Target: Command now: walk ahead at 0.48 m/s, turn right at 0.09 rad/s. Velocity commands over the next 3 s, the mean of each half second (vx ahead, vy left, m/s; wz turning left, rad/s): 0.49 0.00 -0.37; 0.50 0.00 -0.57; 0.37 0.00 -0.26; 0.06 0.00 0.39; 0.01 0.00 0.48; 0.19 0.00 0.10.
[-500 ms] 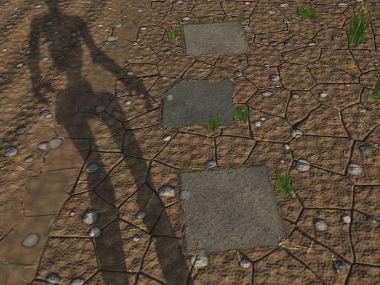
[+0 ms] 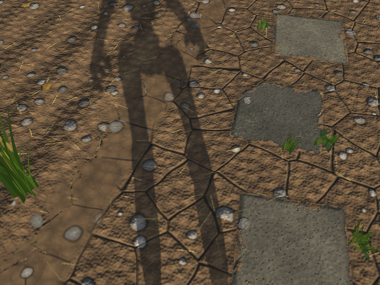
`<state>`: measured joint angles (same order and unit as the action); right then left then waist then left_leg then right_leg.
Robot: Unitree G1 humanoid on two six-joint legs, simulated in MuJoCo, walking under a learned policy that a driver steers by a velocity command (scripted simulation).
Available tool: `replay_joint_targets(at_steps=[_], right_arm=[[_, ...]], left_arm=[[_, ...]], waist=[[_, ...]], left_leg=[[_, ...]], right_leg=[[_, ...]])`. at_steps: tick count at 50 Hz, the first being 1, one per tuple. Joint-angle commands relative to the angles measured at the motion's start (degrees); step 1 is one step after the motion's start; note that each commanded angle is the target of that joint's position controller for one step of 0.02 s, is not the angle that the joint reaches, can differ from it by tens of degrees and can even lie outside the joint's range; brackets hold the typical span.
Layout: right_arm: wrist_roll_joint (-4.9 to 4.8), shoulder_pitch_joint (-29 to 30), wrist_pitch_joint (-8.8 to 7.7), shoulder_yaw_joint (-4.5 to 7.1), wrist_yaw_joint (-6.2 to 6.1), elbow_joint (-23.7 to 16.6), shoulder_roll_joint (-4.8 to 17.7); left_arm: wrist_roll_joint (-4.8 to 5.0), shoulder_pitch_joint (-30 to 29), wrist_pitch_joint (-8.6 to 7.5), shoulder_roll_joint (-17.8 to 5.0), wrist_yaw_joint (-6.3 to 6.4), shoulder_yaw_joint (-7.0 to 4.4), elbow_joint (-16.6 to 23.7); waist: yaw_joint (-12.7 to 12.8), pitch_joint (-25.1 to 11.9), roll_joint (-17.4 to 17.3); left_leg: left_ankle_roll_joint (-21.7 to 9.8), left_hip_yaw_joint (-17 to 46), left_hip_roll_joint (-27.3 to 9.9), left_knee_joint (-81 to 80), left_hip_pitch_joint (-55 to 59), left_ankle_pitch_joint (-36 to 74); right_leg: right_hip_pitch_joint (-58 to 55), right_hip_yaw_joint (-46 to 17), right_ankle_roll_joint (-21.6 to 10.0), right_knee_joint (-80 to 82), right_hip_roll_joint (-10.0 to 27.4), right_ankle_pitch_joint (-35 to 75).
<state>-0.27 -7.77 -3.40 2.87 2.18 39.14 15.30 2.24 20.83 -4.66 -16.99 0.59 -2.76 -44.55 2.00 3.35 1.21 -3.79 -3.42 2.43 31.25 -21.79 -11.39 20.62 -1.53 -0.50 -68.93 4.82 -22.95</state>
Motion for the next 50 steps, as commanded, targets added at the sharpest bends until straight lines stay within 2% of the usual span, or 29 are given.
replay_joint_targets(at_steps=[1, 4, 8, 11, 15, 18, 19, 20, 21, 22, 23, 24, 25, 26, 27, 28, 31, 34, 36, 38, 41, 43, 44, 45, 46, 47, 48, 49, 50], right_arm=[[0.92, -4.61, -1.75, 1.92, -0.36, -0.52, 5.26], [0.95, -3.92, -3.44, 2.27, -0.44, 1.52, 5.65], [1.15, -4.44, -3.74, 2.25, -1.29, 3.22, 6.21], [0.74, -6.41, -3.46, 2.40, -1.92, 4.37, 7.87], [-0.07, -10.67, -1.46, 2.87, -2.46, 6.58, 9.68], [-0.25, -9.91, 0.28, 3.35, -3.26, 6.29, 11.80], [-0.26, -9.52, 0.78, 3.56, -3.64, 5.98, 12.65], [-0.26, -8.97, 1.17, 3.65, -3.94, 5.64, 13.23], [-0.53, -7.58, 1.08, 3.28, -4.18, 4.98, 12.75], [1.18, -12.74, 0.02, 1.25, -3.66, 2.57, 6.28], [1.20, -13.21, -2.32, -0.07, -2.33, 1.31, 4.89], [-1.17, -5.93, -3.90, 1.33, -1.29, -0.11, 9.81], [-2.02, -2.91, -4.69, 0.97, -1.02, -1.72, 9.60], [-0.94, -2.55, -4.86, 0.83, -1.38, -1.47, 8.65], [0.09, -3.35, -4.39, 1.24, -1.66, -1.04, 9.11], [0.51, -4.41, -3.64, 1.37, -1.67, -0.85, 9.07], [1.31, -4.80, -2.05, 0.78, -2.14, -0.81, 7.02], [1.25, 2.36, -1.84, -0.24, -2.25, -2.61, 4.94], [0.76, 6.52, -2.15, -0.51, -1.84, -3.45, 4.55], [0.01, 8.68, -2.58, -0.15, -1.44, -4.21, 5.65], [-0.38, 7.91, -3.38, 1.09, -0.95, -4.37, 8.37], [-0.47, 2.05, -3.95, 2.16, -1.08, -2.89, 9.58], [0.21, -3.67, -4.28, 3.03, -1.45, -2.03, 11.24], [0.82, -11.69, -4.23, 3.78, -1.94, -1.38, 14.36], [1.27, -14.50, -3.48, 4.65, -1.31, 0.67, 18.02], [0.32, -11.48, -3.36, 3.44, -1.05, -0.90, 11.98], [0.13, -9.52, -2.95, 2.63, -1.39, -1.25, 9.11], [0.64, -7.31, -2.71, 2.12, -1.45, -1.41, 8.01], [0.81, -6.02, -2.56, 1.79, -1.63, -0.84, 6.77]], left_arm=[[-0.13, -0.20, -0.12, -6.40, -0.13, -1.86, 4.43], [-0.25, -0.21, 1.88, -3.99, -0.04, -1.53, 3.76], [-0.79, -5.85, 1.35, -3.12, -0.42, -1.23, 5.44], [-0.95, -12.38, 0.86, -1.39, -1.73, -0.29, 7.39], [-0.94, -18.67, 0.66, -1.10, -3.61, 0.15, 11.21], [-0.94, -17.37, 1.04, -3.03, -4.57, -0.76, 12.92], [-0.98, -14.13, 1.39, -4.44, -4.54, -1.51, 12.66], [-0.91, -7.85, 1.68, -6.80, -4.21, -2.74, 11.66], [-0.86, 1.47, 1.95, -9.81, -3.34, -4.44, 9.78], [-1.10, 5.66, 2.30, -16.00, -2.23, -5.97, 9.05], [-0.98, 4.90, 1.57, -15.42, -2.39, -5.31, 10.61], [-1.55, 4.31, 1.17, -11.16, -2.44, -4.16, 10.66], [-1.45, 1.11, 0.85, -9.57, -2.37, -3.69, 10.63], [-1.22, -2.69, 0.76, -8.40, -2.34, -3.29, 11.09], [-1.59, -5.41, 0.68, -6.88, -2.17, -2.75, 11.87], [-2.10, -6.81, 0.68, -6.47, -1.96, -2.51, 12.48], [-1.72, -6.86, 0.44, -7.85, -1.06, -2.86, 11.60], [-1.25, -5.01, 1.05, -9.26, -0.06, -3.27, 10.35], [-1.11, -3.22, 1.54, -9.69, 0.20, -3.41, 9.52], [-0.83, -1.45, 1.86, -10.09, 0.20, -3.60, 8.61], [-0.68, -1.25, 2.17, -9.15, 0.41, -3.49, 8.14], [-0.96, -2.72, 2.46, -7.96, 0.43, -3.24, 8.48], [-1.25, -2.45, 2.35, -5.27, 0.27, -2.32, 8.81], [-2.37, -0.03, 2.28, -1.04, 0.16, -0.84, 9.54], [0.03, 6.10, 1.78, -0.95, 0.13, -0.50, 11.88], [0.55, 4.74, 1.96, -7.23, 0.44, -1.73, 9.75], [-0.07, -1.05, 2.31, -9.35, 0.37, -2.43, 10.36], [-0.72, -3.48, 2.58, -8.57, 0.43, -2.44, 10.59], [-1.20, -5.24, 2.58, -7.93, 0.26, -2.62, 11.21]], waist=[[-2.20, -6.79, -6.86], [-0.74, -2.78, -4.74], [-2.08, 0.05, -4.02], [-4.94, 1.79, -2.79], [-7.09, 3.26, -1.95], [-4.39, -0.63, -4.75], [-2.18, -3.33, -6.15], [1.48, -7.04, -6.59], [7.07, -11.55, -4.44], [4.44, -18.17, 8.65], [2.76, -26.72, 10.70], [5.81, -22.44, 4.82], [3.93, -14.20, 1.21], [0.92, -9.04, -3.40], [-1.11, -6.76, -3.02], [-2.54, -6.02, -1.41], [-3.43, -4.91, 0.05], [-0.89, -3.49, 1.97], [1.21, -3.66, 3.20], [2.12, -3.87, 4.09], [0.80, -4.17, 5.73], [-2.72, -5.16, 6.87], [-5.45, -9.21, 5.40], [-7.30, -17.37, -4.06], [-3.54, -20.09, -24.20], [-5.08, -14.12, -14.12], [-6.19, -8.55, -9.28], [-5.39, -5.81, -5.35], [-4.72, -3.67, -5.46]], left_leg=[[-9.48, 16.69, -15.97, -19.05, 15.97, 7.25], [-9.20, 9.09, -15.37, -22.85, 11.33, 14.05], [-6.75, 0.84, -12.95, -24.12, 12.69, 18.35], [-5.31, -2.28, -13.48, -25.24, 15.41, 18.88], [-4.82, -4.06, -16.85, -21.34, 26.51, 25.89], [-3.39, -6.28, -17.51, -12.37, 30.80, 49.20], [-2.89, -6.85, -17.36, -6.52, 31.28, 57.95], [-2.20, -7.21, -16.74, 2.63, 29.09, 61.07], [-0.34, -8.16, -14.44, 16.35, 20.83, 54.02], [2.94, -7.46, -7.04, 38.32, -2.45, 13.32], [4.23, 5.36, 2.74, 51.53, -17.22, -22.85], [2.99, 11.25, -1.21, 52.53, -23.17, -18.79], [2.11, 10.36, -3.74, 47.64, -24.06, -13.63], [2.43, 9.48, -6.01, 41.80, -21.90, -10.75], [3.15, 9.28, -7.60, 37.65, -18.13, -8.67], [4.08, 9.18, -8.14, 36.07, -14.91, -7.39], [7.56, 6.96, -7.93, 28.34, -12.27, -3.87], [9.09, 5.96, -5.90, 13.86, -9.79, 7.71], [9.15, 5.61, -3.70, 5.75, -6.41, 14.26], [8.75, 6.68, -2.67, 1.94, -4.93, 15.50], [6.71, 8.94, -2.69, -1.98, -3.09, 10.78], [4.22, 7.75, -2.64, -4.50, 4.11, 7.66], [1.87, 9.82, -5.84, -4.99, 13.81, 6.23], [-1.45, 21.35, -16.81, -5.37, 28.05, 1.58], [-10.36, 50.64, -27.15, -13.62, 39.05, -17.46], [-9.10, 50.07, -25.86, -16.23, 34.91, -27.23], [-6.75, 39.49, -23.49, -15.76, 29.36, -22.48], [-5.70, 31.70, -20.85, -16.13, 23.55, -13.15], [-5.60, 26.29, -18.71, -16.89, 20.07, -6.40]], right_leg=[[13.85, -4.60, -0.47, -0.61, 4.69, 7.92], [15.04, -5.23, 1.00, 2.58, 4.13, 11.72], [18.13, -5.15, 1.43, 15.66, 2.25, 24.85], [17.23, -0.94, 0.51, 26.16, 1.32, 30.85], [22.44, 1.91, -1.65, 32.70, 0.28, 26.47], [16.70, 6.51, -4.50, 33.43, -3.95, 17.90], [11.96, 7.92, -5.82, 32.84, -6.12, 14.72], [3.33, 8.18, -7.50, 33.32, -8.09, 13.31], [-11.88, 5.63, -10.03, 38.01, -8.65, 17.04], [-35.00, -17.90, -17.94, 37.50, 5.33, 17.05], [-45.69, -47.07, -26.71, 47.42, 14.86, 9.40], [-43.17, -41.47, -22.73, 50.73, 13.29, 7.04], [-34.49, -33.34, -20.15, 51.59, 11.20, 9.63], [-25.55, -27.26, -18.32, 52.16, 8.62, 15.83], [-19.32, -23.02, -17.53, 53.24, 6.64, 21.53], [-14.97, -21.26, -17.47, 54.57, 5.32, 24.30], [-7.49, -15.69, -17.46, 55.90, 3.04, 30.90], [-3.83, -11.51, -14.46, 55.12, -0.56, 26.43], [-3.27, -11.78, -12.62, 54.07, -1.34, 21.30], [-5.14, -14.90, -11.94, 52.54, 0.00, 17.71], [-9.93, -20.95, -10.66, 47.64, 2.39, 13.87], [-9.75, -22.29, -8.89, 42.67, 1.61, 14.28], [-7.18, -19.79, -6.86, 34.35, -1.35, 14.14], [0.05, -13.41, -4.28, 16.87, -6.11, 0.42], [19.97, -8.22, -1.87, 0.43, -10.41, -12.78], [24.99, -10.00, -0.78, -5.92, -6.21, -8.18], [25.65, -8.28, -0.45, -7.07, -4.47, -2.89], [23.34, -7.26, -0.09, -5.67, -2.62, 1.08], [22.44, -7.33, 0.08, -2.96, -1.11, 3.62]])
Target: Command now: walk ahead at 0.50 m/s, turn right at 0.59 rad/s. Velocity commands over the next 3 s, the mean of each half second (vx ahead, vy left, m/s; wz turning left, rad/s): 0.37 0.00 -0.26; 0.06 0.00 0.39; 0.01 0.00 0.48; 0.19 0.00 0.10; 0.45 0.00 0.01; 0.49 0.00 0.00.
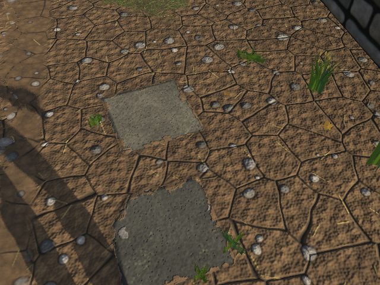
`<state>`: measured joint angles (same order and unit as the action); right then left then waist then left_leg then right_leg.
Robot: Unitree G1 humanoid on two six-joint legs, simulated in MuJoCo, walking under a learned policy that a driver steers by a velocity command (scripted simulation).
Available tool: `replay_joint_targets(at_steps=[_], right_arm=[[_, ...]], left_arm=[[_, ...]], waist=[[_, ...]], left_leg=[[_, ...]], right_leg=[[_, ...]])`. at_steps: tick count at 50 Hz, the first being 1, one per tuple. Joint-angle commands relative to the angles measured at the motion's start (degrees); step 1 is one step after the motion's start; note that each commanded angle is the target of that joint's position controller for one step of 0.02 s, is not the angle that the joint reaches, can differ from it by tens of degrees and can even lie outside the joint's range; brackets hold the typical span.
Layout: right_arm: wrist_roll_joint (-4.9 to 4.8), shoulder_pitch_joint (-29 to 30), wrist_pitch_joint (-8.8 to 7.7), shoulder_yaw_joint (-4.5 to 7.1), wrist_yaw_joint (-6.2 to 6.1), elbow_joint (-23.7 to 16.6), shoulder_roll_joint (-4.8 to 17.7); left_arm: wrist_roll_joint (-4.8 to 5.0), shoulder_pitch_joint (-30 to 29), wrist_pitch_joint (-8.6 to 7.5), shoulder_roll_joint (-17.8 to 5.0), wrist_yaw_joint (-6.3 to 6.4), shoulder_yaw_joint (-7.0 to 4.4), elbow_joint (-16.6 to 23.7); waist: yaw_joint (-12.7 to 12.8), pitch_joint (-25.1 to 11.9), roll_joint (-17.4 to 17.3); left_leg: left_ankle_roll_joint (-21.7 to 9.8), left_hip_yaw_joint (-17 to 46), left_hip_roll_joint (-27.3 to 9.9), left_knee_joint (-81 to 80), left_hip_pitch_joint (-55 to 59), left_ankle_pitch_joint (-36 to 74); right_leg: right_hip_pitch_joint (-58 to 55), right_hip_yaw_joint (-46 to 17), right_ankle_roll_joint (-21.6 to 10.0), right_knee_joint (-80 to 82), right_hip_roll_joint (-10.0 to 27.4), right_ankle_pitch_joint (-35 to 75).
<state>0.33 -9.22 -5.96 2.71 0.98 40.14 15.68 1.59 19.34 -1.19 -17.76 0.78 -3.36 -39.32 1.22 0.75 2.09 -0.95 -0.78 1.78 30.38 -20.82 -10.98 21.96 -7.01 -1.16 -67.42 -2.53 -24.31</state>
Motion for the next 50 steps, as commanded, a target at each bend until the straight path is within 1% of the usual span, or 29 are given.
replay_joint_targets(at_steps=[1, 3, 7, 10, 12, 14, 16, 18, 19, 20, 21, 22, 23, 24, 25, 27, 28, 30, 33, 38, 40, 41, 42, 43, 44, 45, 46, 47, 50], right_arm=[[0.44, -4.20, -0.09, 1.73, -0.67, -1.44, 5.96], [0.09, -5.13, -0.53, 1.74, -0.72, -0.14, 5.56], [-0.15, -7.06, -0.69, 2.39, -0.43, 2.58, 7.93], [-0.83, -7.28, -0.04, 2.40, -0.48, 3.91, 9.08], [-1.15, -8.37, 0.64, 2.23, -0.74, 5.17, 9.62], [-1.40, -10.86, 1.36, 2.20, -0.82, 6.75, 10.43], [-1.87, -10.47, 1.94, 2.44, -1.02, 7.41, 11.61], [-2.21, -9.01, 2.19, 2.31, -1.38, 7.40, 11.43], [-0.83, -9.86, 1.76, 1.39, -1.50, 6.43, 9.10], [1.10, -17.18, 1.34, -1.00, -0.61, 5.77, 3.01], [-0.56, -20.38, 1.61, -0.73, -0.18, 8.77, 5.79], [-2.33, -14.85, 2.26, 0.48, -0.18, 7.82, 9.42], [-2.50, -10.54, 2.89, 0.28, -0.73, 6.62, 8.25], [-1.81, -9.33, 3.84, 0.36, -1.44, 6.91, 7.45], [-1.37, -10.63, 5.14, 0.49, -1.98, 7.39, 6.77], [-0.99, -13.66, 7.07, 0.32, -2.89, 8.26, 4.81], [-0.78, -13.40, 7.60, 0.46, -3.21, 7.89, 4.99], [-0.65, -10.62, 8.33, 0.90, -3.35, 6.35, 5.96], [-0.81, -5.79, 9.27, 1.42, -3.03, 3.74, 6.52], [-0.79, -4.40, 9.33, 1.99, -1.58, 1.80, 6.22], [-0.55, -7.81, 9.03, 2.59, -0.96, 2.81, 6.62], [-0.20, -8.78, 8.85, 3.41, -1.11, 2.63, 9.27], [-0.40, -7.97, 8.78, 4.79, -2.26, 0.75, 16.15], [1.71, -8.57, 7.62, 4.54, -1.70, -0.42, 16.58], [2.17, -6.74, 6.30, 4.23, -1.39, -0.77, 15.16], [0.98, -3.53, 5.51, 4.15, -1.55, -1.19, 13.95], [-0.21, -1.49, 5.38, 3.66, -1.78, -1.77, 11.99], [-0.87, -0.48, 5.47, 3.27, -2.19, -2.08, 11.10], [-0.69, -2.49, 5.88, 2.99, -3.02, -2.41, 10.30]], left_arm=[[-0.19, -3.53, -0.74, -6.20, -0.35, -1.99, 6.20], [0.07, -3.58, -0.33, -3.89, -0.68, -1.53, 6.27], [-0.60, -7.57, -0.62, -1.28, -0.82, -0.39, 7.49], [-0.80, -12.38, -1.60, -0.33, -1.82, 0.37, 8.16], [-1.09, -16.30, -2.38, 0.68, -2.53, 0.88, 8.97], [-1.01, -18.32, -2.88, 0.35, -3.18, 0.73, 9.73], [-1.28, -16.70, -3.05, -1.48, -3.47, -0.06, 9.47], [-2.21, -6.58, -2.97, -4.94, -2.89, -1.84, 6.07], [-2.90, -1.14, -2.59, -8.73, -1.96, -2.80, 4.92], [-4.43, 0.27, -1.87, -11.40, -1.20, -2.32, 5.27], [-3.51, 1.58, -1.47, -7.58, -1.52, -1.51, 5.13], [-2.81, -1.57, -1.22, -5.58, -1.82, -1.06, 4.99], [-2.20, -5.88, -1.48, -3.75, -1.86, -0.44, 4.48], [-2.13, -9.02, -1.82, -1.94, -1.95, 0.18, 4.02], [-2.60, -11.84, -2.04, -1.32, -2.05, 0.31, 3.49], [-3.82, -15.57, -2.34, -2.46, -2.05, -0.30, 2.67], [-3.80, -16.46, -2.27, -3.65, -1.74, -0.78, 2.42], [-3.23, -16.02, -1.69, -5.58, -0.74, -1.58, 1.50], [-2.73, -15.74, -0.53, -5.99, 0.63, -1.90, 0.14], [-1.52, -16.62, 0.86, -6.96, 1.10, -2.39, -1.51], [-0.41, -16.65, 1.57, -6.39, 1.24, -2.42, -2.40], [-0.42, -13.54, 1.91, -4.48, 1.20, -2.15, -3.69], [-2.98, -12.19, 1.96, -1.48, 0.85, -1.41, -2.20], [-2.99, -19.58, 1.82, -3.57, 1.35, -1.98, -0.04], [-2.02, -20.10, 1.96, -4.92, 1.57, -2.51, -0.13], [-1.62, -18.18, 2.19, -5.24, 1.84, -2.87, -1.17], [-1.97, -16.98, 2.36, -5.53, 2.29, -3.17, -2.51], [-2.28, -16.60, 2.36, -5.72, 2.52, -3.37, -2.79], [-1.41, -16.41, 1.73, -4.22, 2.31, -3.11, -2.88]], waist=[[-3.02, -0.47, -8.02], [-2.87, -0.28, -8.62], [-3.06, 0.78, -5.93], [-4.26, 1.64, -5.78], [-5.34, 2.83, -5.59], [-5.81, 1.73, -6.62], [-3.71, -0.28, -8.32], [2.42, -6.07, -7.10], [4.10, -11.51, -3.01], [0.75, -20.53, 11.54], [2.53, -29.83, 9.06], [3.18, -22.74, 5.07], [1.62, -15.55, 3.07], [0.00, -11.21, 1.09], [-2.45, -9.25, 2.00], [-4.97, -7.76, 4.79], [-4.94, -7.39, 5.62], [-3.65, -7.15, 5.45], [-2.14, -4.88, 4.96], [-2.61, -4.24, 4.09], [-4.46, -4.77, 2.78], [-3.90, -3.16, -3.54], [-0.70, -1.85, -21.25], [-5.16, -2.30, -19.05], [-4.06, -2.64, -13.23], [-2.06, -2.62, -10.42], [-1.40, -3.40, -8.33], [-0.87, -3.98, -8.51], [-1.17, -6.57, -8.68]], left_leg=[[-7.85, 19.19, -16.54, -17.18, 16.53, -2.70], [-8.69, 14.04, -15.32, -19.07, 15.12, 2.27], [-11.15, 8.77, -16.14, -21.33, 16.59, 11.05], [-10.19, 3.60, -14.60, -21.74, 17.17, 14.59], [-9.14, 0.68, -13.62, -20.13, 16.42, 23.05], [-8.12, 0.06, -14.24, -17.39, 18.76, 29.92], [-6.56, -0.03, -14.68, -12.75, 21.19, 35.91], [-3.58, -2.30, -11.73, -0.69, 19.00, 41.09], [-0.78, -4.07, -8.61, 10.42, 10.77, 27.72], [3.38, -3.18, -1.34, 32.23, -8.31, -20.55], [3.82, 7.36, -1.32, 40.73, -9.01, -30.63], [3.81, 7.91, -3.54, 41.92, -11.72, -28.48], [3.98, 6.48, -5.37, 38.71, -13.66, -25.24], [4.61, 6.45, -6.87, 34.87, -11.92, -22.37], [5.31, 6.43, -7.91, 31.03, -6.16, -19.86], [6.64, 3.65, -6.54, 25.63, 2.09, -16.26], [6.75, 2.55, -6.06, 24.17, 2.88, -15.15], [5.91, 1.87, -6.30, 22.80, 1.87, -11.72], [4.36, 1.51, -7.24, 21.48, -0.41, -9.81], [1.71, -1.09, -6.26, 12.23, 2.26, -9.45], [-0.74, -3.02, -3.61, 1.31, 8.33, -2.52], [-3.36, 3.28, -6.07, -6.80, 11.03, 5.39], [-10.68, 23.66, -20.07, -10.07, 16.57, 24.02], [-18.53, 30.83, -23.95, -13.43, 12.08, 23.48], [-17.34, 26.47, -21.28, -13.48, 12.01, 21.02], [-14.12, 22.40, -18.32, -12.46, 12.73, 19.33], [-11.76, 20.42, -16.66, -11.77, 13.68, 18.53], [-11.06, 19.11, -15.66, -11.33, 13.60, 20.75], [-11.27, 18.17, -13.98, -10.35, 16.99, 24.70]], right_leg=[[18.66, -1.36, 0.78, -2.94, 7.59, 6.59], [17.64, 0.11, 1.09, -0.63, 7.96, 7.55], [20.30, 0.03, 1.86, 10.14, 7.62, 12.43], [17.88, 3.15, 1.64, 21.56, 7.53, 20.37], [13.78, 6.35, 1.45, 28.69, 6.31, 23.87], [10.33, 7.64, 0.64, 32.69, 4.74, 24.72], [5.83, 7.70, -1.33, 36.20, 3.09, 22.94], [-9.64, 8.85, -4.33, 42.40, 0.78, 30.39], [-22.92, 3.11, -6.66, 39.33, 7.37, 51.05], [-43.01, -17.32, -17.86, 35.08, 25.03, 74.65], [-43.15, -22.93, -21.67, 36.93, 28.47, 69.93], [-36.53, -15.56, -18.99, 39.17, 24.39, 64.04], [-29.59, -10.42, -16.09, 41.30, 21.13, 58.02], [-22.19, -7.22, -14.40, 43.83, 19.41, 53.22], [-14.53, -4.03, -13.21, 46.41, 18.02, 49.44], [-5.25, 0.68, -13.12, 49.85, 16.64, 44.36], [-3.92, 1.86, -13.40, 50.49, 16.71, 42.02], [-4.10, 2.24, -13.81, 52.01, 18.07, 33.23], [-4.22, 2.25, -13.43, 54.52, 19.74, 18.74], [-8.26, 4.75, -11.35, 50.97, 20.68, 19.21], [-7.66, 8.31, -7.49, 44.44, 18.09, 18.16], [-4.13, 12.48, -2.72, 35.63, 14.23, 12.14], [10.27, 17.94, 4.08, 18.69, 4.93, -7.21], [15.08, 8.40, 4.49, 7.87, 0.56, -14.82], [15.83, 4.70, 3.73, 2.96, 1.98, -10.90], [16.47, 3.63, 3.29, 2.56, 2.86, -5.58], [16.57, 3.13, 3.49, 3.08, 3.44, -2.49], [15.44, 3.04, 3.98, 2.66, 3.34, 0.15], [14.18, 2.79, 5.11, 4.74, 2.05, 4.04]])
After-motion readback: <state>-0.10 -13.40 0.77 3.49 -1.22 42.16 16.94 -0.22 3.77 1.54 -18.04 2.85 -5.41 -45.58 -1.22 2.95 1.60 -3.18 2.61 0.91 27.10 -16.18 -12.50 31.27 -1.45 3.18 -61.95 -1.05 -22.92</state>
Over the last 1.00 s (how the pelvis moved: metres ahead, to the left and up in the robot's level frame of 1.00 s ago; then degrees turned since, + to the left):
0.58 -0.08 0.00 -33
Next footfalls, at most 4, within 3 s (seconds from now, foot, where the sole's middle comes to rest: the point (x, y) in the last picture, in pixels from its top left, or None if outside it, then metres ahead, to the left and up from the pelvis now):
0.38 right None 0.35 -0.16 -0.77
0.82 left None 0.30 0.08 -0.77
1.32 right None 0.36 -0.13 -0.77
1.66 left None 0.24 0.10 -0.77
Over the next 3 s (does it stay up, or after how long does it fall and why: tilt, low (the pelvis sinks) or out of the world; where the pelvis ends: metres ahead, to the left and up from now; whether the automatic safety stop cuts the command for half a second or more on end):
stays up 0.83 0.18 0.00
